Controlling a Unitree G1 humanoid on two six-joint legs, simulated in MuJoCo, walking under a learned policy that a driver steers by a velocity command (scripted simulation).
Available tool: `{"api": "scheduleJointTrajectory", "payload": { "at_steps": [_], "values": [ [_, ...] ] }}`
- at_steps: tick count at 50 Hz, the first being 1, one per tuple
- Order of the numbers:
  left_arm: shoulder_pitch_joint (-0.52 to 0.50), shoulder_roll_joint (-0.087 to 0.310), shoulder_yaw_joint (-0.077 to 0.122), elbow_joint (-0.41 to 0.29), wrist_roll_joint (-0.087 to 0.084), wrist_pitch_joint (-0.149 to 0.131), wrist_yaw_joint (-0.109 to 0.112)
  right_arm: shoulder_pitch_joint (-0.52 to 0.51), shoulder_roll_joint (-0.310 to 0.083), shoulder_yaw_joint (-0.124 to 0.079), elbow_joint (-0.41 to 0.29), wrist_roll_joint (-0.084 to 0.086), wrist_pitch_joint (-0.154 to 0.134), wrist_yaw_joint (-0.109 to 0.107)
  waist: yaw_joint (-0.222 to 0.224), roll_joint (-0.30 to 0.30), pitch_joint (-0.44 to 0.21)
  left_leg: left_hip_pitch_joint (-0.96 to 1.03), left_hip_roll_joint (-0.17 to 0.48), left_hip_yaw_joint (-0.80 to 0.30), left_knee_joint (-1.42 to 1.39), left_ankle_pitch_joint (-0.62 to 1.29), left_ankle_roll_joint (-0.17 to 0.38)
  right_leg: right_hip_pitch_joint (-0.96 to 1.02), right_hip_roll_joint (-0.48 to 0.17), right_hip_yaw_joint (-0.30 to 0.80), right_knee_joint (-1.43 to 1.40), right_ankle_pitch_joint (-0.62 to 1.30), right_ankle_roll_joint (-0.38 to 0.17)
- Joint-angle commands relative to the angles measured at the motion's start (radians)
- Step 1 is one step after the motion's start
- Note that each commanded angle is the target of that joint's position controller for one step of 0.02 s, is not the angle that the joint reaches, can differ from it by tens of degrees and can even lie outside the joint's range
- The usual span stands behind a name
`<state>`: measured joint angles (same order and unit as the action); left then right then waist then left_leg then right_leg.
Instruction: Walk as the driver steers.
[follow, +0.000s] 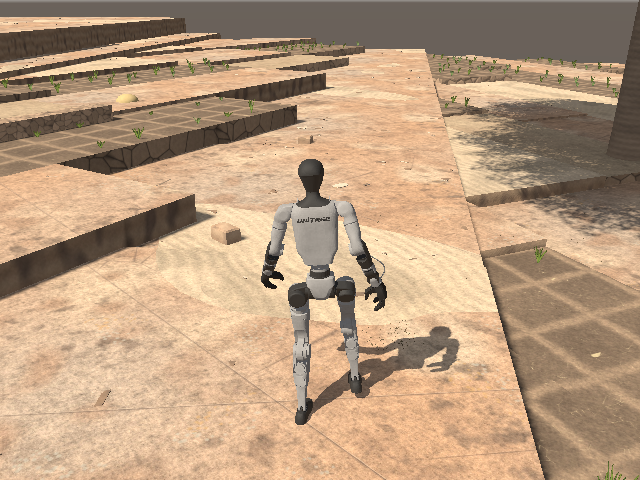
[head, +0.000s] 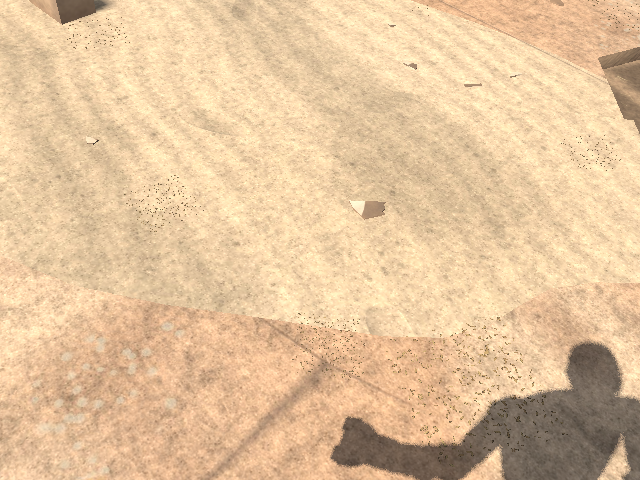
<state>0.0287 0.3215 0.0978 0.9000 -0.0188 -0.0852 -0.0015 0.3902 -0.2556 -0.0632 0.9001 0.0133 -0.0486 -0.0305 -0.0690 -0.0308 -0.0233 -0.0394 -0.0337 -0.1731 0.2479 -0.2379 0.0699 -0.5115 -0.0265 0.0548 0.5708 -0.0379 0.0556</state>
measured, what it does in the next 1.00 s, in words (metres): walks ahead: right foot, then left foot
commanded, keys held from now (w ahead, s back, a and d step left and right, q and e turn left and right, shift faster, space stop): w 1.00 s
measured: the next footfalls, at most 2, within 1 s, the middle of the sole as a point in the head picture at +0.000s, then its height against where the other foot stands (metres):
right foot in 0.16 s outside the picture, level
left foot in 0.64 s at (239, 473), level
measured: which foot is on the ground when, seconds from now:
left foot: down 0.00-0.18, up 0.20-0.62, down 0.64-1.00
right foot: up 0.00-0.14, down 0.16-0.66, up 0.68-1.00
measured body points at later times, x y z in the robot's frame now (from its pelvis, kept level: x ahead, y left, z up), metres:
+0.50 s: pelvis +0.26 -0.05 -0.01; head +0.30 -0.05 +0.44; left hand +0.23 +0.22 -0.15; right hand +0.47 -0.29 -0.11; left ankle +0.44 +0.11 -0.71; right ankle +0.16 -0.16 -0.75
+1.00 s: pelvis +0.56 -0.01 -0.01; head +0.58 +0.00 +0.44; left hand +0.73 +0.26 -0.11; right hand +0.59 -0.29 -0.13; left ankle +0.50 +0.09 -0.75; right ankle +0.75 -0.17 -0.70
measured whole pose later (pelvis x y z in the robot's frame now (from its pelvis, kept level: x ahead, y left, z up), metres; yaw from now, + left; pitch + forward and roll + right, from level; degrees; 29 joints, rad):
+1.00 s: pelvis +0.56 -0.01 -0.01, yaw +2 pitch +1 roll +2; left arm 0.08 0.29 0.04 0.86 -0.01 -0.07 -0.02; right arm 0.34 -0.27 -0.06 0.88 0.01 -0.09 0.01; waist -0.07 -0.04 0.02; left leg -0.03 -0.06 0.05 0.21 -0.20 0.05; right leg -0.66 -0.13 0.04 0.67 0.04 0.01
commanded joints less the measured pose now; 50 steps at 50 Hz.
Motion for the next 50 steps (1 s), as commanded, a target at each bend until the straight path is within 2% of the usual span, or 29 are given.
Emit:
{"api": "scheduleJointTrajectory", "payload": {
  "at_steps": [1,5,7,8,9,10,11,12,13,15,17,19,22,24,27,29,30,31,32,33,34,35,36,37,38,41,45,48,50],
  "values": [
    [-0.221,0.049,-0.014,-0.118,-0.006,-0.038,-0.016,0.067,-0.186,-0.044,-0.021,0.003,-0.006,0.0,-0.06,0.175,0.117,0.042,0.243,-0.188,-0.07,-0.029,0.136,-0.13,-0.004,-0.025,-0.071,-0.026,-0.014],
    [-0.157,0.08,-0.015,-0.116,-0.007,-0.055,-0.028,0.064,-0.195,-0.049,-0.021,0.008,0.003,0.006,-0.017,0.203,0.098,0.054,0.266,-0.194,-0.011,0.226,0.126,0.016,0.02,-0.065,-0.132,-0.08,-0.067],
    [0.027,0.121,0.008,-0.063,0.001,-0.058,-0.021,0.026,-0.18,-0.043,-0.039,0.005,0.005,0.006,0.081,0.186,-0.009,0.011,0.203,-0.129,0.154,0.529,0.087,0.292,0.045,-0.08,-0.176,-0.037,-0.12],
    [0.21,0.165,0.023,-0.026,0.01,-0.057,-0.015,-0.01,-0.149,-0.029,-0.061,-0.007,0.002,0.008,0.169,0.131,-0.145,-0.117,0.153,-0.073,0.386,0.518,0.052,0.557,-0.063,0.034,-0.135,-0.048,-0.183],
    [0.371,0.258,0.049,0.003,0.018,-0.046,-0.012,0.036,-0.086,-0.011,-0.086,-0.01,-0.016,0.011,0.189,-0.117,-0.281,-0.456,0.001,0.033,0.737,0.186,-0.033,0.905,-0.275,0.386,-0.167,-0.181,-0.305],
    [0.383,0.193,0.03,0.031,0.003,-0.041,-0.023,0.049,-0.086,-0.007,-0.088,0.008,-0.034,0.008,0.173,-0.245,-0.266,-0.651,-0.04,0.005,0.924,-0.329,-0.04,0.929,-0.372,0.64,-0.293,-0.334,-0.35],
    [0.306,0.126,0.008,0.017,-0.006,-0.04,-0.025,-0.001,-0.159,-0.024,-0.092,0.03,-0.046,0.013,0.161,-0.146,-0.103,-0.738,0.026,-0.018,1.004,-0.278,-0.024,0.8,-0.344,0.559,-0.317,-0.413,-0.319],
    [0.234,0.088,-0.004,-0.005,0.002,-0.033,-0.023,-0.05,-0.164,-0.024,-0.098,0.033,-0.05,0.017,0.136,-0.083,-0.018,-0.733,0.083,0.03,0.992,-0.19,-0.016,0.68,-0.299,0.428,-0.337,-0.369,-0.288],
    [0.19,0.063,-0.014,-0.015,0.012,-0.029,-0.025,-0.088,-0.154,-0.024,-0.107,0.019,-0.052,0.02,0.116,-0.044,0.047,-0.717,0.117,0.062,0.94,-0.124,-0.02,0.571,-0.26,0.351,-0.369,-0.282,-0.281],
    [0.162,0.046,-0.026,-0.021,0.025,-0.028,-0.025,-0.093,-0.128,-0.027,-0.114,0.004,-0.044,0.023,0.081,-0.065,0.061,-0.636,0.157,0.081,0.868,-0.058,-0.031,0.457,-0.211,0.244,-0.409,-0.136,-0.27],
    [0.177,0.067,-0.023,-0.009,0.016,-0.029,-0.021,-0.11,-0.093,-0.019,-0.129,-0.001,-0.036,0.026,0.07,-0.069,0.072,-0.637,0.169,0.11,0.804,-0.023,-0.052,0.414,-0.198,0.175,-0.438,-0.006,-0.282],
    [0.197,0.094,-0.018,0.0,0.012,-0.028,-0.012,-0.176,-0.082,-0.013,-0.161,-0.011,-0.037,0.026,0.077,-0.047,0.085,-0.656,0.168,0.135,0.685,0.065,-0.075,0.398,-0.184,0.112,-0.451,0.118,-0.283],
    [0.236,0.105,-0.019,0.01,0.005,-0.022,-0.003,-0.299,-0.046,0.005,-0.2,-0.008,-0.046,0.039,0.111,-0.039,0.095,-0.555,0.128,0.183,0.432,0.265,-0.073,0.349,-0.123,0.009,-0.458,0.167,-0.247],
    [0.302,0.116,-0.018,0.03,-0.003,-0.019,0.0,-0.376,-0.044,0.011,-0.225,0.0,-0.049,0.05,0.141,-0.031,0.102,-0.519,0.1,0.198,0.345,0.338,-0.069,0.377,-0.14,0.011,-0.464,0.139,-0.245],
    [0.344,0.123,-0.016,0.051,-0.01,-0.002,0.005,-0.426,-0.07,0.006,-0.257,0.006,-0.05,0.064,0.131,-0.032,0.108,-0.542,0.089,0.171,0.271,0.306,-0.037,0.514,-0.199,0.023,-0.416,0.201,-0.229],
    [0.341,0.14,-0.011,0.051,-0.007,0.012,0.009,-0.394,-0.103,-0.006,-0.257,0.004,-0.05,0.07,0.093,-0.045,0.07,-0.485,0.066,0.18,0.259,0.225,-0.01,0.59,-0.222,0.02,-0.333,0.372,-0.209],
    [0.33,0.151,-0.008,0.048,-0.004,0.019,0.01,-0.326,-0.131,-0.019,-0.243,0.003,-0.049,0.068,0.049,-0.06,0.02,-0.384,0.039,0.203,0.26,0.188,0.01,0.604,-0.216,0.007,-0.238,0.535,-0.197],
    [0.319,0.141,-0.013,0.043,0.001,0.028,0.012,-0.18,-0.17,-0.041,-0.2,0.003,-0.045,0.063,-0.029,-0.051,-0.069,-0.188,0.016,0.227,0.241,0.2,0.042,0.566,-0.174,-0.026,-0.059,0.627,-0.172],
    [0.325,0.111,-0.029,0.021,0.018,0.029,0.013,-0.006,-0.225,-0.06,-0.164,-0.007,-0.04,0.053,-0.093,0.003,-0.203,0.12,0.142,0.1,0.293,0.238,0.096,0.375,-0.13,-0.049,0.212,0.425,-0.144],
    [0.474,-0.035,-0.073,0.012,0.017,0.009,0.0,0.071,-0.319,-0.08,-0.137,-0.016,-0.037,0.056,-0.029,0.271,-0.376,0.493,0.404,-0.395,0.221,0.017,0.272,-0.026,0.054,-0.065,0.621,-0.187,-0.081],
    [0.431,0.042,-0.057,0.033,0.003,-0.016,-0.009,0.081,-0.219,-0.053,-0.139,-0.008,-0.034,0.058,-0.058,0.248,-0.405,0.488,0.423,-0.57,0.089,-0.054,0.264,-0.131,0.058,0.071,0.726,-0.536,-0.095],
    [0.323,0.117,-0.035,-0.009,-0.027,-0.029,-0.015,-0.009,-0.184,-0.036,-0.147,-0.006,-0.035,0.056,-0.043,0.199,-0.218,0.346,0.388,-0.412,0.067,-0.051,0.211,-0.213,0.0,0.056,0.764,-0.488,-0.11],
    [0.257,0.11,-0.037,-0.025,-0.028,-0.034,-0.012,-0.093,-0.166,-0.029,-0.163,-0.009,-0.036,0.054,-0.014,0.12,-0.111,0.18,0.347,-0.284,0.04,0.041,0.186,-0.2,-0.051,0.027,0.718,-0.396,-0.112],
    [0.231,0.098,-0.034,-0.027,-0.012,-0.031,-0.008,-0.149,-0.142,-0.022,-0.167,-0.015,-0.039,0.058,0.017,0.078,-0.037,0.044,0.308,-0.189,0.006,0.127,0.172,-0.169,-0.083,0.012,0.652,-0.337,-0.105],
    [0.252,0.087,-0.03,-0.022,-0.005,-0.019,-0.006,-0.179,-0.122,-0.016,-0.169,-0.024,-0.045,0.059,0.055,0.102,-0.017,-0.045,0.279,-0.127,-0.027,0.176,0.161,-0.102,-0.113,0.019,0.609,-0.294,-0.101],
    [0.275,0.031,-0.039,-0.015,0.004,0.015,-0.001,-0.19,-0.128,-0.019,-0.15,-0.015,-0.061,0.062,0.095,0.111,0.01,-0.155,0.253,-0.036,-0.108,0.215,0.179,-0.053,-0.13,0.004,0.524,-0.232,-0.073],
    [0.134,0.029,-0.041,-0.064,0.02,0.015,-0.003,-0.14,-0.158,-0.027,-0.116,-0.014,-0.059,0.043,0.068,0.084,0.061,-0.142,0.233,0.049,-0.148,0.234,0.171,-0.138,-0.133,-0.004,0.287,-0.013,-0.039],
    [0.025,0.012,-0.05,-0.092,0.015,0.003,-0.014,-0.097,-0.178,-0.031,-0.091,-0.006,-0.052,0.033,0.031,0.081,0.081,-0.142,0.205,0.115,-0.151,0.217,0.141,-0.081,-0.09,-0.043,0.093,0.135,-0.037],
    [-0.031,0.015,-0.053,-0.11,0.009,0.0,-0.022,-0.053,-0.191,-0.034,-0.066,0.0,-0.047,0.031,0.009,0.082,0.091,-0.099,0.226,0.114,-0.14,0.193,0.137,-0.069,-0.073,-0.048,0.032,0.156,-0.04]
  ]
}}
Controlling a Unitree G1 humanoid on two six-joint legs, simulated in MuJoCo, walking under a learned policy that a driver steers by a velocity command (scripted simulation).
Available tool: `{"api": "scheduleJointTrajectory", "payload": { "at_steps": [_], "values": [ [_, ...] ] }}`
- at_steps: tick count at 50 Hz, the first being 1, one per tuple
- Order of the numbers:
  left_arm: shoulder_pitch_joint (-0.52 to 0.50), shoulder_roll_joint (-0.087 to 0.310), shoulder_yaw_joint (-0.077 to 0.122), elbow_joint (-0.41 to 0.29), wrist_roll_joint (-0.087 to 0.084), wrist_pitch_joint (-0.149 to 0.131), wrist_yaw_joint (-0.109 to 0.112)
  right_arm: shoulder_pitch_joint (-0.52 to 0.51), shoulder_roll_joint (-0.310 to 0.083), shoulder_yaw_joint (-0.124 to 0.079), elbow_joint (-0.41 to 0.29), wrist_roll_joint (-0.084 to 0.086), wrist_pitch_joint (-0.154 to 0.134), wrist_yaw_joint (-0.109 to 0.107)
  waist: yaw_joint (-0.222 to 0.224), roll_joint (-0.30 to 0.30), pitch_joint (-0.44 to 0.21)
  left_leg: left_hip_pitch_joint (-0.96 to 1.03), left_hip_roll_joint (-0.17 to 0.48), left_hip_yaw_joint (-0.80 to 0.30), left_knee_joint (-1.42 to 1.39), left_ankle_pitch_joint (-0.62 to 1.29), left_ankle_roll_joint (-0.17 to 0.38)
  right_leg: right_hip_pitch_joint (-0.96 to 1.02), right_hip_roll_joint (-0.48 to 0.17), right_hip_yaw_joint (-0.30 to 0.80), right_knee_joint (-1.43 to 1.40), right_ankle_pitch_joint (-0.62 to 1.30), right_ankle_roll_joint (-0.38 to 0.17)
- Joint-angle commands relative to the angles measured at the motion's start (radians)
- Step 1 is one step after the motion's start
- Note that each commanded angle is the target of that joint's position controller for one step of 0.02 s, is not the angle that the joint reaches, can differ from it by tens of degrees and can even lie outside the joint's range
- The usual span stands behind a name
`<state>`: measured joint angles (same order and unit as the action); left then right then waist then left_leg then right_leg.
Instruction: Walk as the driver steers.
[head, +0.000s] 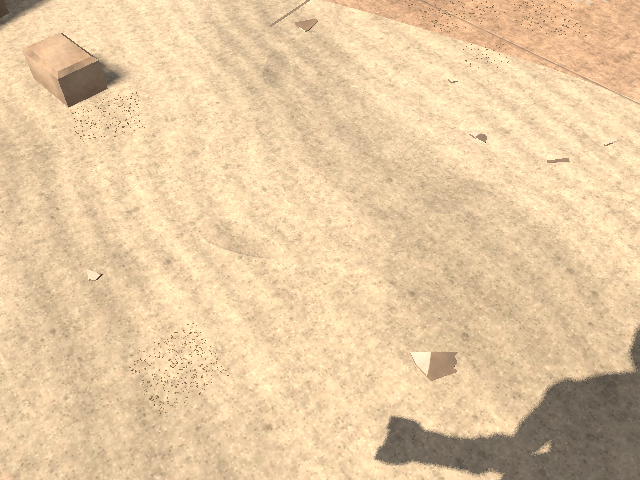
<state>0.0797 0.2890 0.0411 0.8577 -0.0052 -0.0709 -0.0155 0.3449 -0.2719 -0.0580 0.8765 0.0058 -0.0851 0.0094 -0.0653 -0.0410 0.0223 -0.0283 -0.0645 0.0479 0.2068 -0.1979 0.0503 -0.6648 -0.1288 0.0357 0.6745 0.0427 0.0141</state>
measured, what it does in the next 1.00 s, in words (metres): walks ahead: right foot, then left foot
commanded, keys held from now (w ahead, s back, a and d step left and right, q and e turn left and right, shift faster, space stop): w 1.00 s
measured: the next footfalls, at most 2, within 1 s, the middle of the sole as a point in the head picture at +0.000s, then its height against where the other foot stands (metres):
right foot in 0.16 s outside the picture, level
left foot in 0.70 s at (275, 434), level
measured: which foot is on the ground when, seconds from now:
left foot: down 0.00-0.16, up 0.18-0.68, down 0.70-1.00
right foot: up 0.00-0.14, down 0.16-0.70, up 0.72-1.00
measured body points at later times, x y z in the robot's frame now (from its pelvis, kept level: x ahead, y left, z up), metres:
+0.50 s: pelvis +0.28 -0.07 +0.00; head +0.31 -0.08 +0.45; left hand +0.29 +0.21 -0.13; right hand +0.46 -0.33 -0.11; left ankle +0.45 +0.12 -0.68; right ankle +0.24 -0.15 -0.75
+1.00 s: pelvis +0.57 -0.01 +0.00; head +0.59 +0.00 +0.45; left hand +0.72 +0.26 -0.11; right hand +0.60 -0.28 -0.13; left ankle +0.55 +0.08 -0.75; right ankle +0.71 -0.19 -0.68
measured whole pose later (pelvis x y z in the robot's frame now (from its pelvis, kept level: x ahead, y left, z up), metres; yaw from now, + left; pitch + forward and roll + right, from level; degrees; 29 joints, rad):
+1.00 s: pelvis +0.57 -0.01 +0.00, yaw +0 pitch +1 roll +1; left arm 0.13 0.29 0.06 0.87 -0.01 -0.07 0.00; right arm 0.33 -0.25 -0.06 0.91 0.00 -0.09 0.02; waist -0.05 -0.04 0.02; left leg -0.09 -0.06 0.06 0.24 -0.16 0.06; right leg -0.67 -0.14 0.04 0.86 -0.09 0.00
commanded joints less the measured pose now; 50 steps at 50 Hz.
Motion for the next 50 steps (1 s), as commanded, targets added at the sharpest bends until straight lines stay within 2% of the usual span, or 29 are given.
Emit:
{"api": "scheduleJointTrajectory", "payload": {
  "at_steps": [1,5,6,7,8,9,10,11,12,13,15,18,21,25,30,32,33,34,35,36,37,38,39,40,41,43,45,48,50],
  "values": [
    [-0.102,0.053,0.004,-0.078,-0.007,-0.016,-0.013,0.008,-0.176,-0.041,-0.031,0.011,-0.006,-0.01,0.001,0.093,0.052,-0.071,0.273,-0.112,-0.084,0.154,0.154,0.072,0.033,-0.023,-0.096,0.061,-0.006],
    [-0.09,0.093,0.015,-0.095,-0.009,-0.025,-0.029,0.012,-0.189,-0.05,-0.008,0.017,0.018,-0.018,0.037,0.112,0.036,0.068,0.333,-0.134,0.014,0.268,0.12,0.099,0.052,-0.021,-0.159,-0.081,-0.058],
    [-0.031,0.111,0.025,-0.081,-0.009,-0.028,-0.029,-0.006,-0.194,-0.05,-0.01,0.017,0.025,-0.02,0.075,0.122,0.002,0.077,0.319,-0.119,0.088,0.408,0.105,0.189,0.079,-0.049,-0.175,-0.11,-0.076],
    [0.105,0.147,0.048,-0.038,-0.006,-0.028,-0.023,-0.012,-0.177,-0.043,-0.011,0.013,0.032,-0.022,0.139,0.11,-0.081,0.052,0.268,-0.079,0.252,0.541,0.08,0.369,0.114,-0.081,-0.188,-0.113,-0.1],
    [0.28,0.215,0.072,0.003,0.001,-0.026,-0.014,0.01,-0.132,-0.022,-0.028,-0.003,0.035,-0.026,0.197,0.034,-0.227,-0.095,0.209,-0.03,0.53,0.396,0.044,0.651,0.0,0.043,-0.154,-0.093,-0.151],
    [0.362,0.316,0.095,0.025,0.004,-0.016,-0.012,0.145,-0.013,0.013,-0.043,-0.01,0.014,-0.014,0.14,-0.228,-0.351,-0.52,0.026,-0.012,0.917,-0.123,-0.038,1.025,-0.234,0.509,-0.227,-0.269,-0.324],
    [0.373,0.224,0.07,0.026,-0.011,-0.017,-0.017,0.1,-0.077,0.001,-0.031,0.009,-0.008,-0.011,0.18,-0.195,-0.384,-0.658,0.014,-0.157,1.061,-0.385,-0.034,1.046,-0.253,0.715,-0.383,-0.462,-0.334],
    [0.293,0.18,0.055,0.011,-0.009,-0.022,-0.016,0.003,-0.151,-0.019,-0.059,0.039,-0.023,-0.007,0.174,-0.129,-0.228,-0.745,0.074,-0.164,1.104,-0.321,-0.013,0.93,-0.226,0.58,-0.398,-0.488,-0.282],
    [0.215,0.148,0.045,-0.01,0.0,-0.023,-0.015,-0.063,-0.152,-0.017,-0.078,0.039,-0.027,-0.012,0.149,-0.058,-0.145,-0.731,0.132,-0.133,1.066,-0.228,-0.002,0.794,-0.188,0.456,-0.409,-0.415,-0.25],
    [0.16,0.118,0.037,-0.018,0.009,-0.025,-0.016,-0.093,-0.145,-0.02,-0.083,0.022,-0.025,-0.017,0.123,-0.03,-0.079,-0.696,0.167,-0.122,1.002,-0.159,-0.005,0.665,-0.156,0.366,-0.435,-0.313,-0.242],
    [0.124,0.085,0.027,-0.019,0.02,-0.033,-0.018,-0.061,-0.119,-0.024,-0.073,0.01,-0.005,-0.019,0.072,-0.062,-0.06,-0.582,0.204,-0.13,0.926,-0.085,-0.009,0.545,-0.105,0.259,-0.483,-0.188,-0.227],
    [0.153,0.116,0.036,0.003,0.009,-0.043,-0.009,-0.084,-0.085,-0.019,-0.083,0.003,0.015,-0.021,0.06,-0.032,-0.03,-0.601,0.215,-0.113,0.824,-0.018,-0.038,0.509,-0.099,0.172,-0.535,-0.051,-0.25],
    [0.192,0.133,0.04,0.023,0.005,-0.035,0.006,-0.175,-0.073,-0.015,-0.11,-0.002,0.014,-0.019,0.081,-0.008,-0.006,-0.657,0.214,-0.103,0.656,0.137,-0.061,0.542,-0.081,0.102,-0.553,0.02,-0.237],
    [0.252,0.142,0.039,0.049,-0.005,-0.026,0.015,-0.309,-0.045,-0.002,-0.142,0.006,0.003,-0.003,0.129,-0.012,0.029,-0.61,0.174,-0.057,0.434,0.3,-0.06,0.558,-0.048,0.025,-0.564,-0.004,-0.206],
    [0.329,0.152,0.045,0.092,-0.011,0.003,0.02,-0.427,-0.054,0.003,-0.193,0.015,-0.01,0.027,0.156,-0.015,0.065,-0.645,0.144,-0.052,0.314,0.238,-0.028,0.721,-0.117,0.039,-0.497,0.054,-0.202],
    [0.318,0.164,0.051,0.095,-0.014,0.012,0.025,-0.404,-0.075,-0.003,-0.194,0.014,-0.015,0.035,0.125,-0.031,0.046,-0.598,0.127,-0.046,0.289,0.165,-0.001,0.772,-0.139,0.042,-0.44,0.163,-0.186],
    [0.3,0.175,0.054,0.091,-0.014,0.016,0.027,-0.354,-0.096,-0.012,-0.183,0.013,-0.016,0.035,0.092,-0.047,0.012,-0.515,0.102,-0.026,0.284,0.131,0.016,0.781,-0.134,0.034,-0.383,0.307,-0.175],
    [0.276,0.175,0.054,0.086,-0.014,0.022,0.028,-0.243,-0.125,-0.03,-0.15,0.01,-0.016,0.032,0.026,-0.048,-0.056,-0.356,0.069,0.004,0.262,0.141,0.041,0.764,-0.105,0.004,-0.257,0.459,-0.156],
    [0.271,0.151,0.043,0.075,-0.007,0.024,0.03,-0.075,-0.174,-0.054,-0.099,0.005,-0.014,0.022,-0.044,-0.025,-0.17,-0.095,0.09,-0.016,0.284,0.177,0.076,0.656,-0.052,-0.032,-0.056,0.439,-0.126],
    [0.35,0.066,0.015,0.047,0.008,0.012,0.025,0.067,-0.267,-0.076,-0.075,-0.017,-0.011,0.014,-0.045,0.139,-0.336,0.316,0.337,-0.362,0.31,0.142,0.2,0.303,0.057,-0.078,0.316,0.094,-0.069],
    [0.399,0.007,-0.005,0.062,0.006,-0.012,0.017,0.102,-0.251,-0.069,-0.057,-0.002,-0.005,0.019,-0.03,0.303,-0.434,0.47,0.465,-0.735,0.16,-0.024,0.291,0.057,0.191,0.016,0.54,-0.619,-0.042],
    [0.3,0.118,0.023,0.046,-0.025,-0.031,0.008,0.064,-0.175,-0.046,-0.061,0.007,-0.005,0.017,-0.05,0.22,-0.318,0.394,0.429,-0.679,0.116,-0.128,0.242,-0.055,0.128,0.086,0.63,-0.619,-0.059],
    [0.218,0.14,0.029,0.019,-0.041,-0.042,0.006,-0.022,-0.152,-0.037,-0.075,0.007,-0.006,0.013,-0.03,0.177,-0.18,0.244,0.398,-0.542,0.087,-0.084,0.207,-0.092,0.077,0.052,0.613,-0.522,-0.07],
    [0.179,0.132,0.031,0.014,-0.032,-0.045,0.011,-0.086,-0.129,-0.03,-0.085,0.0,-0.006,0.014,-0.002,0.112,-0.105,0.101,0.361,-0.444,0.052,0.001,0.192,-0.06,0.035,0.03,0.562,-0.437,-0.067],
    [0.178,0.122,0.036,0.017,-0.02,-0.038,0.015,-0.127,-0.102,-0.022,-0.09,-0.01,-0.01,0.016,0.033,0.108,-0.058,-0.009,0.325,-0.368,0.018,0.078,0.18,-0.006,0.005,0.03,0.507,-0.38,-0.062],
    [0.221,0.076,0.033,0.029,-0.014,-0.013,0.016,-0.148,-0.087,-0.019,-0.083,-0.014,-0.017,0.021,0.076,0.128,-0.051,-0.108,0.296,-0.296,-0.039,0.13,0.182,0.081,-0.019,0.032,0.452,-0.334,-0.048],
    [0.198,0.058,0.031,0.018,-0.008,0.003,0.02,-0.137,-0.11,-0.024,-0.067,-0.009,-0.025,0.017,0.087,0.119,-0.023,-0.15,0.29,-0.238,-0.076,0.187,0.195,0.06,-0.028,0.021,0.386,-0.285,-0.028],
    [0.095,0.055,0.03,-0.019,0.004,0.003,0.018,-0.093,-0.134,-0.031,-0.04,-0.007,-0.021,0.001,0.065,0.097,0.008,-0.132,0.273,-0.174,-0.099,0.231,0.186,-0.006,-0.028,0.015,0.211,-0.118,-0.002],
    [0.028,0.039,0.024,-0.036,0.002,-0.004,0.011,-0.07,-0.139,-0.03,-0.027,-0.003,-0.016,-0.006,0.045,0.099,0.021,-0.134,0.244,-0.119,-0.102,0.238,0.162,0.022,-0.007,-0.006,0.072,-0.004,-0.001]
  ]
}}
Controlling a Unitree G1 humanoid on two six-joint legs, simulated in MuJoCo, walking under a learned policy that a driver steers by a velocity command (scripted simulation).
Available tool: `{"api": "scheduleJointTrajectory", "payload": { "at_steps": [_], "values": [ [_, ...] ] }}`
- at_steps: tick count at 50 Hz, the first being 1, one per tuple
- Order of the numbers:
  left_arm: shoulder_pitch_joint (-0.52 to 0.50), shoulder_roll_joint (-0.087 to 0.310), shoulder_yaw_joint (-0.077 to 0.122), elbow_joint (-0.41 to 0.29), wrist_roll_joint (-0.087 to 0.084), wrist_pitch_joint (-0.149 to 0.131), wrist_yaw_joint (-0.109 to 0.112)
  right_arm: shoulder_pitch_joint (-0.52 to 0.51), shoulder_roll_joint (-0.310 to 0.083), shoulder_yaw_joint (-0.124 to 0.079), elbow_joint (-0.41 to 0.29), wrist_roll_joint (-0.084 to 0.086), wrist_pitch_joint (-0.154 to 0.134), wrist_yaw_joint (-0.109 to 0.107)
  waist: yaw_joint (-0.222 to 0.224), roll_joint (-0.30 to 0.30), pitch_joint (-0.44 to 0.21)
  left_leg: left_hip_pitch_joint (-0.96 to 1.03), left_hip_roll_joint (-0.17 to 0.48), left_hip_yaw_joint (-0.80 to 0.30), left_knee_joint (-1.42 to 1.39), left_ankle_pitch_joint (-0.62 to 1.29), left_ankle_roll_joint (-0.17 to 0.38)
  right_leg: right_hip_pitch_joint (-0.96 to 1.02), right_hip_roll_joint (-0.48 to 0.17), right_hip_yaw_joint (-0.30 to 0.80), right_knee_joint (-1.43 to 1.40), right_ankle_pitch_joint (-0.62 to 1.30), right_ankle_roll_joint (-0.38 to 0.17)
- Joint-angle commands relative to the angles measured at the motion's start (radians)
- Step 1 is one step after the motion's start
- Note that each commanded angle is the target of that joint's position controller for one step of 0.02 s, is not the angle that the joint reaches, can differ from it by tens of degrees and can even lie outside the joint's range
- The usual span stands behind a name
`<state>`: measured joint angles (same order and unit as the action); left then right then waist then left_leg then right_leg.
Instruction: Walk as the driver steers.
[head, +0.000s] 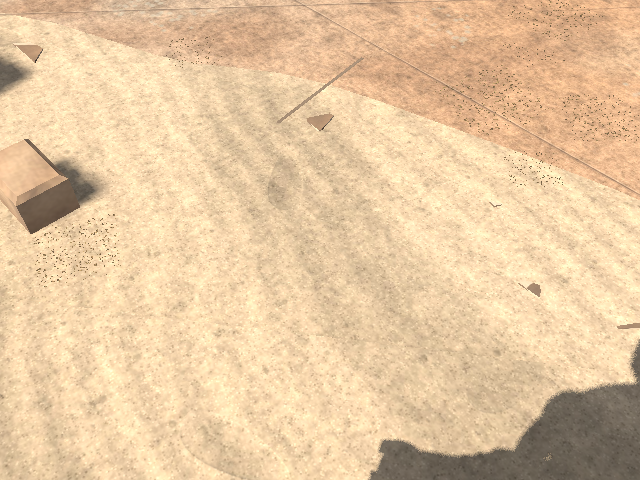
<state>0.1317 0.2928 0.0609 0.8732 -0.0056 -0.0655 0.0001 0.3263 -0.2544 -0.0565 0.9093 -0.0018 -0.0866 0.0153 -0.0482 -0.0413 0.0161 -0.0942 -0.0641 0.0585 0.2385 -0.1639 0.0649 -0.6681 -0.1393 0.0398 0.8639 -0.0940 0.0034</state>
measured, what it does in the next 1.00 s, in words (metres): walks ahead, turning right: right foot, then left foot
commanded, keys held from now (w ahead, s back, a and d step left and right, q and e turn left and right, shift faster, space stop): w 0.42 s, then w+e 0.58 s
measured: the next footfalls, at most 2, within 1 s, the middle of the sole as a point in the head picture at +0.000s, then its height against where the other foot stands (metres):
right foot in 0.24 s outside the picture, level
left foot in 0.76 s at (279, 426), level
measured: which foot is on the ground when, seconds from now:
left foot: down 0.00-0.24, up 0.26-0.74, down 0.76-1.00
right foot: up 0.00-0.22, down 0.24-0.78, up 0.80-1.00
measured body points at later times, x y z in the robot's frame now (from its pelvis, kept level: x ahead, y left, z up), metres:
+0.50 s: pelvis +0.28 -0.07 +0.00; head +0.30 -0.08 +0.45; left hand +0.31 +0.20 -0.13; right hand +0.42 -0.34 -0.12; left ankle +0.37 +0.11 -0.68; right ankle +0.28 -0.15 -0.75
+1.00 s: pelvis +0.55 -0.03 +0.00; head +0.57 -0.03 +0.45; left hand +0.73 +0.22 -0.12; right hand +0.54 -0.31 -0.13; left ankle +0.58 +0.08 -0.75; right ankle +0.57 -0.20 -0.67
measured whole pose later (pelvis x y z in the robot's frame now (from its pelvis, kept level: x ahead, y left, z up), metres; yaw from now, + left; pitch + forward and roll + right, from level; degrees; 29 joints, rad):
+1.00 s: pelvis +0.55 -0.03 +0.00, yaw -16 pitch +1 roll +2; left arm 0.23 0.31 0.10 0.82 -0.03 -0.02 0.01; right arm 0.24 -0.25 -0.07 0.93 -0.01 -0.10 0.01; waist -0.03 -0.05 0.03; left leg -0.15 -0.01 0.14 0.32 -0.18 0.02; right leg -0.64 -0.11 0.05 1.06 -0.23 -0.03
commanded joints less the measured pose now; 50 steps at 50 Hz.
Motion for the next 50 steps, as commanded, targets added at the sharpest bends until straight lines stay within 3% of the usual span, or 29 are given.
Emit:
{"api": "scheduleJointTrajectory", "payload": {
  "at_steps": [1,4,7,9,10,11,12,13,14,15,16,17,18,21,23,25,29,33,36,37,38,39,40,41,42,43,44,46,50],
  "values": [
    [-0.062,0.027,0.0,-0.061,0.001,-0.013,-0.008,-0.034,-0.162,-0.033,-0.051,0.007,-0.013,-0.015,0.014,0.097,0.034,-0.067,0.236,-0.111,-0.136,0.195,0.139,0.047,0.018,-0.025,-0.179,0.177,0.009],
    [-0.153,0.026,-0.006,-0.09,-0.007,-0.018,-0.02,0.031,-0.176,-0.037,-0.014,0.016,-0.005,-0.019,-0.02,0.094,0.054,0.0,0.261,-0.108,-0.122,0.164,0.135,0.058,0.044,-0.037,-0.28,0.209,0.003],
    [-0.193,0.046,-0.004,-0.119,-0.011,-0.025,-0.036,0.054,-0.182,-0.043,0.011,0.023,0.012,-0.024,-0.014,0.1,0.063,0.119,0.317,-0.125,-0.063,0.212,0.121,0.029,0.052,-0.021,-0.337,0.126,-0.03],
    [-0.152,0.072,0.005,-0.115,-0.011,-0.03,-0.043,0.039,-0.193,-0.048,0.015,0.023,0.024,-0.028,0.021,0.118,0.036,0.167,0.334,-0.129,0.002,0.332,0.101,0.097,0.073,-0.036,-0.356,0.048,-0.057],
    [-0.079,0.094,0.018,-0.096,-0.01,-0.031,-0.042,0.017,-0.199,-0.049,0.011,0.024,0.03,-0.03,0.066,0.128,-0.008,0.168,0.317,-0.11,0.088,0.488,0.085,0.207,0.103,-0.066,-0.372,0.027,-0.076],
    [0.073,0.135,0.042,-0.047,-0.006,-0.03,-0.036,0.01,-0.179,-0.041,0.008,0.021,0.036,-0.031,0.135,0.112,-0.099,0.125,0.264,-0.071,0.264,0.587,0.06,0.414,0.131,-0.091,-0.38,0.039,-0.103],
    [0.25,0.205,0.064,-0.008,0.004,-0.028,-0.027,0.03,-0.139,-0.022,-0.013,0.003,0.038,-0.034,0.189,0.016,-0.247,-0.061,0.203,-0.024,0.562,0.37,0.024,0.715,-0.019,0.077,-0.346,0.067,-0.162],
    [0.314,0.284,0.081,0.017,0.004,-0.021,-0.028,0.159,-0.006,0.016,-0.02,0.0,0.016,-0.021,0.123,-0.255,-0.365,-0.473,0.007,-0.033,0.92,-0.264,-0.047,1.052,-0.239,0.562,-0.456,-0.137,-0.334],
    [0.307,0.184,0.053,0.009,-0.011,-0.022,-0.03,0.104,-0.101,-0.003,-0.008,0.02,-0.008,-0.016,0.162,-0.178,-0.368,-0.595,0.03,-0.176,1.054,-0.423,-0.037,1.054,-0.238,0.68,-0.556,-0.28,-0.326],
    [0.225,0.144,0.039,-0.005,-0.008,-0.026,-0.027,0.009,-0.157,-0.019,-0.038,0.047,-0.024,-0.012,0.154,-0.13,-0.218,-0.671,0.083,-0.169,1.082,-0.354,-0.019,0.936,-0.209,0.537,-0.57,-0.262,-0.279],
    [0.152,0.12,0.032,-0.024,0.0,-0.027,-0.025,-0.049,-0.155,-0.018,-0.051,0.047,-0.031,-0.017,0.129,-0.05,-0.142,-0.65,0.138,-0.141,1.04,-0.259,-0.013,0.8,-0.171,0.42,-0.588,-0.179,-0.251],
    [0.1,0.092,0.025,-0.03,0.009,-0.03,-0.027,-0.08,-0.149,-0.023,-0.054,0.031,-0.028,-0.023,0.103,-0.019,-0.077,-0.613,0.171,-0.13,0.973,-0.196,-0.017,0.674,-0.137,0.334,-0.615,-0.08,-0.238],
    [0.077,0.067,0.016,-0.031,0.02,-0.034,-0.027,-0.065,-0.14,-0.028,-0.049,0.024,-0.018,-0.024,0.069,-0.039,-0.065,-0.547,0.197,-0.138,0.933,-0.153,-0.017,0.599,-0.11,0.276,-0.641,-0.019,-0.227],
    [0.092,0.081,0.021,-0.013,0.011,-0.043,-0.026,-0.049,-0.088,-0.023,-0.044,0.018,0.013,-0.026,0.039,-0.033,-0.038,-0.505,0.217,-0.126,0.836,-0.104,-0.036,0.513,-0.095,0.192,-0.712,0.049,-0.243],
    [0.126,0.108,0.028,0.002,0.005,-0.042,-0.016,-0.13,-0.088,-0.023,-0.075,0.003,0.017,-0.031,0.05,-0.008,-0.003,-0.56,0.219,-0.119,0.723,-0.02,-0.061,0.508,-0.09,0.175,-0.74,0.083,-0.254],
    [0.157,0.115,0.03,0.013,0.0,-0.034,-0.005,-0.199,-0.081,-0.022,-0.097,-0.001,0.012,-0.029,0.064,-0.003,0.013,-0.579,0.204,-0.117,0.591,0.094,-0.078,0.52,-0.066,0.145,-0.746,0.091,-0.239],
    [0.221,0.124,0.033,0.034,-0.011,-0.023,0.008,-0.335,-0.062,-0.013,-0.127,0.009,-0.002,-0.013,0.105,-0.014,0.036,-0.505,0.146,-0.092,0.365,0.25,-0.095,0.512,-0.028,0.1,-0.728,0.073,-0.207],
    [0.281,0.123,0.038,0.055,-0.021,-0.004,0.016,-0.424,-0.079,-0.011,-0.159,0.019,-0.02,0.007,0.123,-0.029,0.05,-0.467,0.121,-0.109,0.257,0.226,-0.088,0.582,-0.063,0.156,-0.651,0.043,-0.199],
    [0.259,0.142,0.05,0.047,-0.02,0.01,0.023,-0.348,-0.129,-0.027,-0.146,0.021,-0.034,0.01,0.064,-0.064,0.016,-0.329,0.105,-0.104,0.214,0.128,-0.058,0.607,-0.083,0.204,-0.553,0.103,-0.171],
    [0.247,0.126,0.045,0.039,-0.018,0.013,0.023,-0.238,-0.159,-0.045,-0.114,0.018,-0.037,0.004,0.011,-0.057,-0.043,-0.175,0.095,-0.089,0.192,0.107,-0.033,0.583,-0.04,0.183,-0.447,0.181,-0.148],
    [0.231,0.078,0.028,0.014,-0.008,0.013,0.02,-0.07,-0.211,-0.064,-0.083,0.0,-0.043,-0.004,-0.061,-0.007,-0.181,0.091,0.196,-0.175,0.238,0.096,0.02,0.462,0.027,0.138,-0.204,0.117,-0.117],
    [0.331,-0.018,0.004,-0.01,-0.011,0.0,0.019,0.052,-0.299,-0.088,-0.063,-0.009,-0.032,-0.01,-0.05,0.221,-0.343,0.482,0.437,-0.531,0.208,-0.052,0.143,0.099,0.18,0.014,0.172,-0.199,-0.039],
    [0.34,0.012,0.005,-0.024,-0.025,-0.014,0.018,0.061,-0.245,-0.071,-0.062,-0.001,-0.024,-0.004,-0.048,0.35,-0.384,0.495,0.503,-0.784,0.079,-0.23,0.181,-0.055,0.172,0.08,0.351,-0.514,-0.037],
    [0.271,0.104,0.032,-0.033,-0.042,-0.015,0.018,-0.002,-0.168,-0.048,-0.071,0.004,-0.023,-0.006,-0.047,0.248,-0.234,0.37,0.464,-0.661,0.053,-0.313,0.136,-0.119,0.113,0.105,0.425,-0.45,-0.045],
    [0.217,0.111,0.037,-0.045,-0.044,-0.01,0.021,-0.068,-0.133,-0.037,-0.081,0.003,-0.021,-0.007,-0.029,0.187,-0.135,0.23,0.429,-0.522,0.032,-0.254,0.105,-0.112,0.071,0.075,0.419,-0.365,-0.048],
    [0.195,0.1,0.041,-0.049,-0.033,-0.004,0.023,-0.126,-0.103,-0.029,-0.08,-0.003,-0.02,-0.004,-0.002,0.15,-0.069,0.107,0.388,-0.42,-0.002,-0.169,0.092,-0.073,0.041,0.068,0.374,-0.295,-0.047],
    [0.204,0.081,0.046,-0.05,-0.027,0.007,0.021,-0.161,-0.084,-0.024,-0.077,-0.011,-0.022,-0.004,0.029,0.176,-0.037,0.025,0.36,-0.336,-0.031,-0.097,0.083,-0.022,0.011,0.075,0.332,-0.248,-0.046],
    [0.209,0.038,0.043,-0.06,-0.03,0.031,0.015,-0.185,-0.082,-0.028,-0.067,-0.012,-0.027,-0.005,0.053,0.178,-0.01,-0.056,0.338,-0.225,-0.08,-0.014,0.089,0.028,-0.01,0.06,0.294,-0.203,-0.039],
    [0.132,0.033,0.044,-0.109,-0.02,0.044,0.008,-0.166,-0.132,-0.046,-0.04,-0.012,-0.036,-0.019,0.054,0.116,0.022,-0.053,0.335,-0.08,-0.124,0.127,0.109,-0.021,-0.016,0.064,0.123,-0.031,-0.023]
  ]
}}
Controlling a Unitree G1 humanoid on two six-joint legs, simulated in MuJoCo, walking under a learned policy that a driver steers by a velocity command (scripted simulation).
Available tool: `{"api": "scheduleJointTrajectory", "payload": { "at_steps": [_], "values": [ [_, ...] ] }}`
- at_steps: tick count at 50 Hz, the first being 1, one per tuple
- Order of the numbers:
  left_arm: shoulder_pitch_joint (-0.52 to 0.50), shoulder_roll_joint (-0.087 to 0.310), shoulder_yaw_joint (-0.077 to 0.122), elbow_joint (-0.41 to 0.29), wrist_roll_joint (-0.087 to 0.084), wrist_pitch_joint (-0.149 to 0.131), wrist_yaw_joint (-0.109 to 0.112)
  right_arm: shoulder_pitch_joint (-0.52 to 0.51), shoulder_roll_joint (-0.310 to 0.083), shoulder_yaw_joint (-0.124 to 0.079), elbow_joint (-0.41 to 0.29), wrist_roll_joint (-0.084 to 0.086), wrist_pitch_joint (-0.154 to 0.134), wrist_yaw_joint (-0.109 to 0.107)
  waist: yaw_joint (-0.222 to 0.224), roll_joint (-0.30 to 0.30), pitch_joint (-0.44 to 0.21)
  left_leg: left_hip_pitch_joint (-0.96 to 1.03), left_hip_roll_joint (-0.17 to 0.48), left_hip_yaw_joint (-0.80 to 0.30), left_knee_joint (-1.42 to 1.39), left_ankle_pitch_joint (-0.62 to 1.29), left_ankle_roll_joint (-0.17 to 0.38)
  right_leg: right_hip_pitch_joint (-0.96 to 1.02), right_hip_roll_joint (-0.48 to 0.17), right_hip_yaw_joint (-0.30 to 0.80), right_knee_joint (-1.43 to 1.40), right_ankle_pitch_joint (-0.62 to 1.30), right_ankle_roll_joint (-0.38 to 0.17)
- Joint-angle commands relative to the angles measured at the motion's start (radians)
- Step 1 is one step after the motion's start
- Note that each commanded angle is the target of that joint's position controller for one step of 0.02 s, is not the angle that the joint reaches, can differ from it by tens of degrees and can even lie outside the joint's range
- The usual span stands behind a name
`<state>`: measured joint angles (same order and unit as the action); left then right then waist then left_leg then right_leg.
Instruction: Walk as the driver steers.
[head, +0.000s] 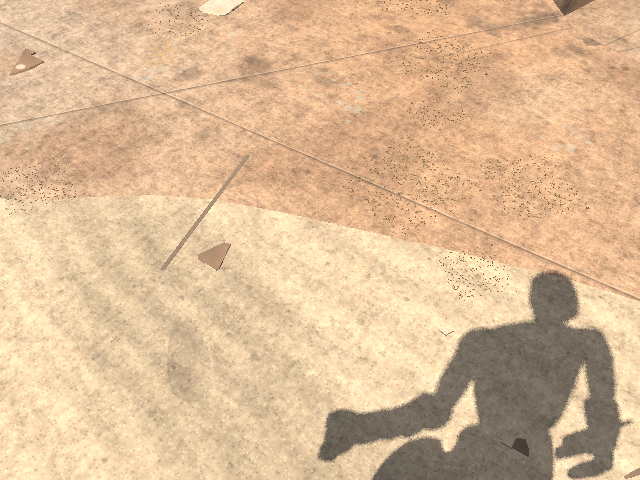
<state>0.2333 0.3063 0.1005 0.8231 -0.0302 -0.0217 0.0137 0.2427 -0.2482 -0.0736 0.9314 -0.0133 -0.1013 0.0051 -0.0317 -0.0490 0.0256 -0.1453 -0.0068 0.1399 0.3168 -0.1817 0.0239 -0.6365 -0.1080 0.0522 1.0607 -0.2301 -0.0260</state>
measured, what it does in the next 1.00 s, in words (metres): goes down: right foot, then left foot 0.04 m lower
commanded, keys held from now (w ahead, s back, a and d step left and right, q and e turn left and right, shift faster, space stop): w+e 0.22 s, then w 0.78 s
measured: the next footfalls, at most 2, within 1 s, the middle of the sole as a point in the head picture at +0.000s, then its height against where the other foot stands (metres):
right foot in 0.26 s outside the picture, level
left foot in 0.78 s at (331, 417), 0.04 m lower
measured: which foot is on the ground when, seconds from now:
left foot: down 0.00-0.26, up 0.28-0.76, down 0.78-1.00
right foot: up 0.00-0.24, down 0.26-0.78, up 0.80-1.00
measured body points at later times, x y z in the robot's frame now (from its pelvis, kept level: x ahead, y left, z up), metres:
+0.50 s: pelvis +0.26 -0.09 +0.00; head +0.29 -0.10 +0.45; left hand +0.38 +0.17 -0.12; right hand +0.36 -0.39 -0.11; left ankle +0.36 +0.07 -0.68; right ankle +0.24 -0.16 -0.74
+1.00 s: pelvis +0.58 -0.09 -0.04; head +0.61 -0.09 +0.41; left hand +0.76 +0.14 -0.17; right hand +0.57 -0.36 -0.18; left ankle +0.61 -0.02 -0.78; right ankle +0.58 -0.26 -0.71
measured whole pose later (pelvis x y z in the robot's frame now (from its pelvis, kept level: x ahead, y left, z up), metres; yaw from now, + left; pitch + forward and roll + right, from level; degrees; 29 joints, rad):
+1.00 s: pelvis +0.58 -0.09 -0.04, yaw -14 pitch +1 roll +1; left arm 0.20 0.26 0.08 0.84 -0.01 -0.07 0.02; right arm 0.25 -0.24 -0.04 0.97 -0.01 -0.09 0.03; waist -0.03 -0.03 0.03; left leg -0.22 -0.08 0.05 0.39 -0.19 0.08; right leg -0.61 -0.10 0.04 1.06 -0.28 0.00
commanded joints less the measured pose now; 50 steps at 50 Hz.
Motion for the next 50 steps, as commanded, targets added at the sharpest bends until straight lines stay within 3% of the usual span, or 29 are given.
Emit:
{"api": "scheduleJointTrajectory", "payload": {
  "at_steps": [1,6,9,10,12,13,14,15,16,17,18,19,20,24,26,29,32,35,37,38,39,40,41,42,43,44,45,47,50],
  "values": [
    [-0.001,0.016,0.001,-0.071,0.007,-0.005,-0.013,-0.081,-0.149,-0.032,-0.059,0.0,-0.02,-0.012,0.031,0.116,0.018,0.003,0.266,-0.119,-0.205,0.178,0.143,-0.041,-0.043,0.04,-0.15,0.165,0.006],
    [-0.136,0.012,-0.009,-0.121,0.01,-0.015,-0.051,-0.024,-0.192,-0.046,-0.046,0.013,-0.006,-0.024,-0.016,0.081,0.031,0.087,0.278,0.006,-0.181,0.239,0.134,0.012,-0.018,-0.048,-0.33,0.291,-0.009],
    [-0.181,0.031,-0.006,-0.158,0.009,-0.01,-0.066,0.001,-0.212,-0.054,-0.039,0.034,0.015,-0.023,-0.015,0.095,0.056,0.184,0.311,0.032,-0.106,0.338,0.113,-0.008,0.003,-0.079,-0.372,0.164,-0.046],
    [-0.174,0.042,0.0,-0.168,0.004,-0.008,-0.071,-0.009,-0.222,-0.058,-0.039,0.039,0.022,-0.026,0.006,0.116,0.048,0.226,0.319,0.044,-0.062,0.448,0.091,0.01,0.001,-0.065,-0.406,0.169,-0.063],
    [-0.076,0.089,0.024,-0.153,0.012,0.0,-0.071,-0.022,-0.245,-0.066,-0.045,0.05,0.035,-0.024,0.069,0.133,-0.027,0.237,0.313,0.067,0.139,0.74,0.076,0.183,0.078,-0.135,-0.419,0.049,-0.103],
    [0.07,0.125,0.048,-0.112,0.01,0.004,-0.065,-0.037,-0.24,-0.062,-0.046,0.057,0.039,-0.019,0.154,0.109,-0.095,0.177,0.28,0.09,0.338,0.766,0.056,0.384,0.126,-0.158,-0.485,0.089,-0.134],
    [0.226,0.211,0.082,-0.062,0.007,0.007,-0.044,-0.005,-0.201,-0.047,-0.06,0.04,0.03,-0.013,0.203,-0.032,-0.173,-0.078,0.217,0.109,0.652,0.524,0.014,0.7,0.068,-0.041,-0.512,0.145,-0.195],
    [0.216,0.291,0.091,-0.047,-0.003,-0.003,-0.038,0.074,-0.069,-0.002,-0.098,0.01,0.005,0.007,0.106,-0.29,-0.254,-0.505,0.034,0.035,0.984,-0.337,-0.032,0.974,-0.153,0.472,-0.647,-0.111,-0.353],
    [0.243,0.181,0.053,-0.057,-0.001,-0.022,-0.049,-0.013,-0.143,-0.013,-0.093,0.046,-0.029,0.018,0.152,-0.163,-0.31,-0.568,0.038,-0.163,1.042,-0.404,0.005,0.967,-0.197,0.618,-0.776,-0.154,-0.338],
    [0.173,0.147,0.038,-0.068,0.009,-0.036,-0.056,-0.107,-0.181,-0.024,-0.124,0.078,-0.04,0.023,0.15,-0.095,-0.191,-0.628,0.069,-0.166,1.018,-0.327,0.029,0.889,-0.191,0.513,-0.789,-0.028,-0.296],
    [0.101,0.124,0.031,-0.081,0.01,-0.045,-0.058,-0.133,-0.164,-0.02,-0.125,0.066,-0.041,0.016,0.114,-0.009,-0.136,-0.602,0.107,-0.179,0.953,-0.263,0.038,0.782,-0.16,0.417,-0.772,0.082,-0.269],
    [0.037,0.095,0.023,-0.088,0.016,-0.049,-0.054,-0.13,-0.157,-0.022,-0.114,0.046,-0.036,0.011,0.079,0.02,-0.104,-0.551,0.139,-0.186,0.879,-0.213,0.032,0.682,-0.142,0.333,-0.773,0.176,-0.251],
    [0.002,0.073,0.015,-0.096,0.028,-0.054,-0.047,-0.109,-0.151,-0.023,-0.104,0.043,-0.026,0.011,0.05,0.011,-0.095,-0.483,0.163,-0.196,0.819,-0.174,0.028,0.607,-0.119,0.277,-0.795,0.219,-0.243],
    [0.024,0.107,0.019,-0.074,0.024,-0.08,-0.021,-0.162,-0.121,-0.018,-0.11,0.025,-0.002,0.018,0.038,0.038,-0.033,-0.497,0.162,-0.189,0.594,0.025,-0.007,0.535,-0.102,0.188,-0.877,0.261,-0.235],
    [0.031,0.11,0.021,-0.053,0.013,-0.081,-0.005,-0.23,-0.093,-0.005,-0.127,0.013,-0.009,0.023,0.053,0.027,0.004,-0.449,0.129,-0.164,0.365,0.236,-0.018,0.477,-0.035,0.088,-0.893,0.2,-0.203],
    [0.078,0.109,0.024,-0.012,0.013,-0.083,-0.001,-0.291,-0.076,0.008,-0.14,0.018,-0.017,0.045,0.088,0.0,0.019,-0.322,0.073,-0.133,0.195,0.487,-0.01,0.409,-0.022,0.039,-0.885,0.119,-0.173],
    [0.111,0.09,0.021,0.028,0.007,-0.085,0.0,-0.332,-0.099,0.009,-0.157,0.024,-0.013,0.059,0.094,0.0,0.049,-0.373,0.087,-0.173,0.148,0.486,0.024,0.479,-0.064,0.051,-0.8,0.066,-0.156],
    [0.148,0.094,0.021,0.045,0.018,-0.07,0.011,-0.346,-0.112,0.014,-0.16,0.026,-0.016,0.07,0.09,0.013,0.057,-0.434,0.094,-0.188,0.13,0.366,0.044,0.599,-0.107,0.078,-0.694,0.134,-0.144],
    [0.133,0.119,0.026,0.042,0.023,-0.057,0.012,-0.263,-0.136,0.007,-0.132,0.029,-0.016,0.068,0.042,0.014,0.024,-0.366,0.073,-0.161,0.128,0.235,0.056,0.647,-0.107,0.075,-0.579,0.341,-0.13],
    [0.089,0.12,0.025,0.037,0.024,-0.054,0.008,-0.123,-0.158,-0.008,-0.085,0.028,-0.017,0.063,-0.036,0.015,-0.041,-0.187,0.063,-0.143,0.111,0.256,0.081,0.598,-0.073,0.053,-0.415,0.452,-0.117],
    [0.083,0.072,0.01,0.038,0.029,-0.062,0.001,0.051,-0.194,-0.024,-0.019,0.023,-0.015,0.056,-0.104,0.077,-0.14,0.068,0.107,-0.177,0.152,0.381,0.11,0.451,0.011,0.008,-0.114,0.295,-0.092],
    [0.176,-0.048,-0.021,0.027,0.048,-0.08,-0.012,0.114,-0.231,-0.02,-0.001,-0.001,-0.014,0.057,-0.036,0.361,-0.252,0.367,0.295,-0.4,0.273,0.668,0.194,0.131,0.147,-0.048,0.309,-0.394,-0.046],
    [0.281,0.004,-0.024,0.033,0.001,-0.097,-0.014,0.146,-0.237,-0.022,-0.009,0.016,-0.007,0.058,-0.036,0.349,-0.351,0.511,0.381,-0.706,0.173,0.386,0.312,-0.052,0.191,0.111,0.393,-0.436,-0.035],
    [0.177,0.078,-0.006,0.01,-0.037,-0.104,-0.008,0.095,-0.213,-0.024,-0.015,0.028,-0.002,0.048,-0.048,0.244,-0.266,0.442,0.375,-0.691,0.054,0.069,0.312,-0.15,0.117,0.095,0.33,-0.297,-0.026],
    [0.071,0.106,-0.001,-0.017,-0.031,-0.1,0.002,0.011,-0.174,-0.013,-0.037,0.024,-0.005,0.043,-0.036,0.148,-0.159,0.317,0.34,-0.643,-0.011,-0.032,0.274,-0.161,0.057,0.048,0.264,-0.194,-0.019],
    [0.037,0.102,0.002,-0.017,-0.012,-0.087,0.013,-0.044,-0.148,-0.002,-0.053,0.014,-0.007,0.039,-0.014,0.086,-0.111,0.208,0.337,-0.636,-0.04,-0.006,0.264,-0.139,0.024,0.039,0.242,-0.136,-0.005],
    [0.044,0.09,0.004,-0.018,0.008,-0.072,0.017,-0.077,-0.145,0.002,-0.055,0.003,-0.01,0.037,0.019,0.076,-0.069,0.079,0.321,-0.599,-0.061,0.086,0.267,-0.078,-0.005,0.052,0.185,-0.094,0.014],
    [0.063,0.053,0.001,-0.015,0.019,-0.053,0.012,-0.076,-0.133,0.005,-0.045,-0.001,-0.012,0.031,0.048,0.112,-0.055,-0.008,0.277,-0.498,-0.106,0.164,0.247,-0.007,-0.038,0.052,0.075,-0.079,0.027],
    [-0.024,0.029,-0.007,-0.04,0.028,-0.05,0.009,-0.028,-0.163,-0.004,-0.026,0.006,-0.01,0.01,0.026,0.101,-0.04,0.004,0.244,-0.367,-0.145,0.338,0.227,-0.043,-0.046,0.02,-0.098,0.039,0.042]
  ]
}}
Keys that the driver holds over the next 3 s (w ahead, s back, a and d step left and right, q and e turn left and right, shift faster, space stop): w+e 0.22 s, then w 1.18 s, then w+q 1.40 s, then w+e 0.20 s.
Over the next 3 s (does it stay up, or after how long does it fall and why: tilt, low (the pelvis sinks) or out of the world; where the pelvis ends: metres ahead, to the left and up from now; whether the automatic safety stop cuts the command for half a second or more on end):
stays up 1.66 -0.05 -0.05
